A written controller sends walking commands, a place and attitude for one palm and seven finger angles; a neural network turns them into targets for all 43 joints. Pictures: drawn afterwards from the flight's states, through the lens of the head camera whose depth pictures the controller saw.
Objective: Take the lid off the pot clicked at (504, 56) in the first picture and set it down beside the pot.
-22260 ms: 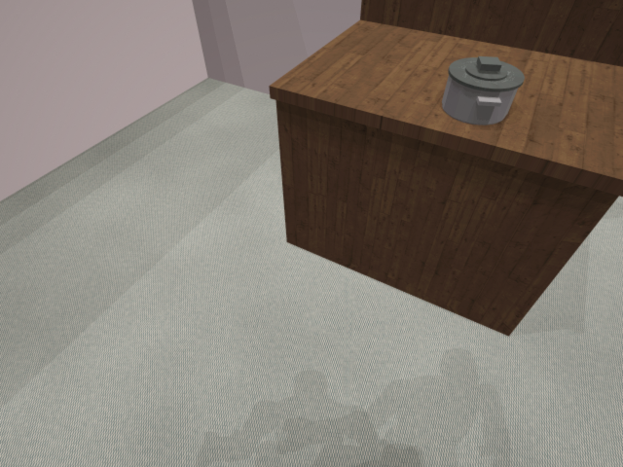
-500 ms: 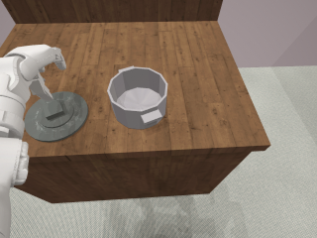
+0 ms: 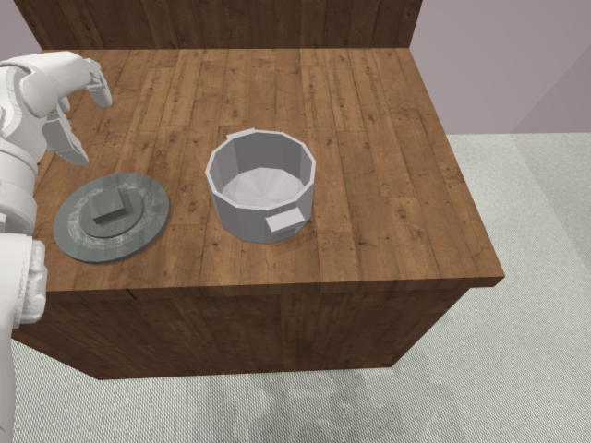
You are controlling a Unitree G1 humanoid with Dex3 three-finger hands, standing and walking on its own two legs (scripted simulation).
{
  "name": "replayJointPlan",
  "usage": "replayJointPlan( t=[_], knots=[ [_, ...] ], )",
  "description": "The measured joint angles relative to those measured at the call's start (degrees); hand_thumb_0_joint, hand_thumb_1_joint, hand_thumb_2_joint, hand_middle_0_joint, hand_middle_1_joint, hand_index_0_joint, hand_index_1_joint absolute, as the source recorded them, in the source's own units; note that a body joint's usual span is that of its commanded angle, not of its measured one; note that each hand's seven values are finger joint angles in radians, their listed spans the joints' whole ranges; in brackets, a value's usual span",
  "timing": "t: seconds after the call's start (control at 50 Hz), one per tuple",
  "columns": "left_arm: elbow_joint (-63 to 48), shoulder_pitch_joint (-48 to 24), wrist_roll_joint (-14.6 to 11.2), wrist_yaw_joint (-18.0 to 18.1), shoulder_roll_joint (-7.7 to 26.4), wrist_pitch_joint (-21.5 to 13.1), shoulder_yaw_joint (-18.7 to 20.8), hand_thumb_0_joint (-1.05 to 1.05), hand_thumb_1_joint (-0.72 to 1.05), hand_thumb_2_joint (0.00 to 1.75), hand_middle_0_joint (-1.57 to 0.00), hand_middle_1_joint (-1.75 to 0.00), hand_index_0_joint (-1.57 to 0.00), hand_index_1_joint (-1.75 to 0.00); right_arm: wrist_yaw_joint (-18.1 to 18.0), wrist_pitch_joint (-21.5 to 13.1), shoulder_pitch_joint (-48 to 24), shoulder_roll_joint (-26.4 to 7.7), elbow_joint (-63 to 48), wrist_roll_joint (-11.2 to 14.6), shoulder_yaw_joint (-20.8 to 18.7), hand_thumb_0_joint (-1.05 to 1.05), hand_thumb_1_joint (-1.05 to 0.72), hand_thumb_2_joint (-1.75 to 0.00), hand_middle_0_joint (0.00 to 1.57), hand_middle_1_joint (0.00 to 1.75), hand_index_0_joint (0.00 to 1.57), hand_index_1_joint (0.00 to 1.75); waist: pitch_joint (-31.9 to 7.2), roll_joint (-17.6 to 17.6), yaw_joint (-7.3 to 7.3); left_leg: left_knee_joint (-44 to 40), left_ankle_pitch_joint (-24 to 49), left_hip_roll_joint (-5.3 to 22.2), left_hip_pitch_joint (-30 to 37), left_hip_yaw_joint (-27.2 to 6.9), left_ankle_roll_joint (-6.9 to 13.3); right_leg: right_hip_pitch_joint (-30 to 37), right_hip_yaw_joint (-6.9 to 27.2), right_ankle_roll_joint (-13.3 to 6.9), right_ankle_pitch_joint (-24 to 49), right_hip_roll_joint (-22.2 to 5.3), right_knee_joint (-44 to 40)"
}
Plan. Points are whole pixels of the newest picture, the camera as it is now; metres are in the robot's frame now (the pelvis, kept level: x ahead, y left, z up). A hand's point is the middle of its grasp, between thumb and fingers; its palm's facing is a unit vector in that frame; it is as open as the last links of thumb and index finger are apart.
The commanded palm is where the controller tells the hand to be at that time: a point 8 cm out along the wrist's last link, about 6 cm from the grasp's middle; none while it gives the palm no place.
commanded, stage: draw the hand back to the body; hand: left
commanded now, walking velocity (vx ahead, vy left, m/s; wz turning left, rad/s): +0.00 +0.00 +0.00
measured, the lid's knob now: (107, 205) +0.48 +0.29 +0.00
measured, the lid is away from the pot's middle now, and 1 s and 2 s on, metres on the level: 0.25 0.25 0.25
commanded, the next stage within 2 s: none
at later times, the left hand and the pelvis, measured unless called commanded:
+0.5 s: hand (58, 154) +0.45 +0.28 +0.15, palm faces -0.31 -0.04 -0.95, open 11.0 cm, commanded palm +0.42 +0.27 +0.22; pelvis +0.00 +0.01 +0.00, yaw +0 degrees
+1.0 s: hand (75, 159) +0.39 +0.22 +0.19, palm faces +0.34 -0.90 -0.26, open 10.3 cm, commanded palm +0.34 +0.26 +0.21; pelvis +0.02 -0.02 +0.00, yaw +0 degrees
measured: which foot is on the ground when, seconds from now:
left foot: down 0.00-1.00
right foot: down 0.00-1.00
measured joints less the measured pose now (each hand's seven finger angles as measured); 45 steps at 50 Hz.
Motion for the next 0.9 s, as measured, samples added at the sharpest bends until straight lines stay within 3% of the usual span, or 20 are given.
replayJointPlan(
  t=[0.08,0.22,0.28,0.42,0.58,0.64,0.66,0.7,0.76,0.84,0.9],
  knots=[
    [-0.49,-0.1,0.31,-0.64,0.24,0.63,-1.51,0.0,0.02,0.59,-0.34,-0.9,-0.34,-0.89,0.12,0.25,0.29,0.05,-0.07,-0.02,-0.35,0.01,-0.91,-0.9,0.2,0.3,0.2,0.3,0.13,-0.12,-0.05,0.05,-0.01,0.04,-0.09,0.04,0.01,-0.03,0.05,-0.01,0.1,0.04,-0.09],
    [-4.42,3.76,0.48,-0.37,0.93,-1.0,1.6,0.0,0.02,0.59,-0.34,-0.9,-0.34,-0.89,0.23,0.84,0.94,0.12,-0.89,-0.33,-0.53,0.01,-0.91,-0.9,0.2,0.3,0.2,0.3,0.3,-0.17,-0.44,-0.45,0.13,-0.02,0.28,0.45,0.13,0.13,0.48,0.0,0.3,0.03,-0.43],
    [-6.29,6.69,-0.6,0.17,0.98,-1.73,2.91,0.0,0.02,0.59,-0.34,-0.9,-0.34,-0.89,0.66,1.12,1.19,0.04,-1.44,-0.26,-0.51,0.01,-0.91,-0.9,0.2,0.3,0.2,0.3,0.25,0.2,-0.28,-0.83,0.14,-0.1,0.99,0.61,0.28,0.77,0.66,0.17,0.31,-0.04,-0.74],
    [-16.44,14.64,-2.52,0.25,-0.22,-1.54,4.23,0.0,0.02,0.59,-0.34,-0.9,-0.34,-0.89,1.72,1.09,0.25,0.24,-2.73,-0.21,-0.51,0.01,-0.91,-0.9,0.2,0.3,0.2,0.3,0.77,0.89,0.94,-2.05,0.52,-0.62,3.28,0.31,0.57,2.93,0.44,0.19,0.24,-0.53,-1.36],
    [-24.81,21.16,-4.25,-0.25,-2.04,0.88,3.2,0.0,0.02,0.59,-0.34,-0.9,-0.34,-0.89,2.75,0.61,-3.68,0.29,-4.53,0.09,0.21,0.01,-0.91,-0.9,0.2,0.3,0.2,0.3,1.28,1.33,3.24,-2.65,0.91,-1.19,5.29,-0.38,0.73,5.02,-0.19,0.39,0.1,-1.11,-1.55],
    [-26.49,24.1,-28.38,8.04,-5.94,-0.79,8.46,0.0,0.02,0.59,-0.34,-0.9,-0.35,-0.89,1.09,-2.25,-3.32,1.35,-6.51,-0.08,0.18,0.01,-0.91,-0.9,0.2,0.3,0.2,0.3,3.3,0.6,5.29,-3.05,0.76,-1.14,7.9,-0.15,0.38,7.01,0.06,-0.54,-0.49,-1.03,-0.88],
    [-27.81,25.72,-35.0,11.38,-7.83,-1.75,9.88,0.0,0.02,0.59,-0.34,-0.9,-0.35,-0.89,0.61,-3.32,-3.26,1.75,-6.49,-0.15,0.64,0.01,-0.91,-0.9,0.2,0.3,0.2,0.3,3.73,0.12,5.86,-3.26,0.64,-1.06,8.86,0.0,0.27,7.75,0.23,-0.6,-0.75,-0.95,-0.75],
    [-31.59,29.08,-44.12,16.81,-11.54,-3.01,12.25,0.0,0.02,0.59,-0.34,-0.9,-0.35,-0.89,0.03,-5.22,-3.45,2.57,-5.77,-0.43,1.72,0.01,-0.91,-0.9,0.2,0.3,0.2,0.3,4.18,-0.98,6.41,-3.48,0.32,-0.78,10.39,0.13,0.03,9.08,0.39,-0.45,-1.09,-0.67,-0.73],
    [-36.19,32.82,-50.58,22.56,-15.51,-3.98,15.56,0.0,0.02,0.59,-0.34,-0.9,-0.34,-0.89,-0.28,-7.73,-3.88,3.62,-4.43,-1.3,2.62,0.01,-0.91,-0.9,0.2,0.3,0.2,0.3,4.46,-2.13,6.08,-3.25,-0.29,-0.25,11.92,-0.03,-0.5,10.68,0.23,-0.58,-1.56,-0.17,-0.69],
    [-41.01,37.2,-54.71,26.92,-17.41,-3.4,19.16,0.0,0.06,0.61,-0.34,-0.87,-0.34,-0.87,-0.06,-10.13,-3.58,3.99,-3.59,-2.04,2.3,0.01,-0.9,-0.9,0.2,0.3,0.2,0.3,4.52,-2.0,5.45,-2.91,-1.08,0.45,13.12,0.01,-1.08,11.92,0.23,-0.73,-2.04,0.52,-0.67],
    [-45.47,41.22,-56.39,28.25,-18.04,-3.31,20.65,0.0,0.1,0.62,-0.33,-0.85,-0.33,-0.84,0.31,-11.2,-3.13,3.58,-2.78,-2.36,1.8,0.01,-0.9,-0.9,0.2,0.3,0.2,0.3,4.52,-1.3,5.33,-2.96,-1.39,0.79,13.82,0.05,-1.36,12.56,0.26,-0.79,-2.39,0.85,-0.69]
  ],
)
